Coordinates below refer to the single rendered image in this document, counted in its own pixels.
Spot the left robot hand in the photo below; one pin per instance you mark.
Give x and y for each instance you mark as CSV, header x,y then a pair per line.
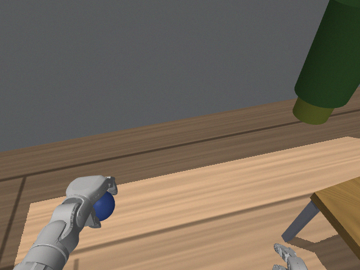
x,y
93,188

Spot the left robot arm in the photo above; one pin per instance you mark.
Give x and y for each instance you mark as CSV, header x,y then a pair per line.
x,y
59,237

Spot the chair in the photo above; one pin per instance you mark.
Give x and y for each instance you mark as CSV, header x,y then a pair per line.
x,y
340,204

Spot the potted plant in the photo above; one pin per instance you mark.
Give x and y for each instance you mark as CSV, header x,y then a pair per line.
x,y
331,72

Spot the right robot hand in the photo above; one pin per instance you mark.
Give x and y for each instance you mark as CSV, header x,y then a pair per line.
x,y
289,256

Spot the ball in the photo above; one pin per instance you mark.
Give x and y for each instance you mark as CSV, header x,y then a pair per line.
x,y
104,207

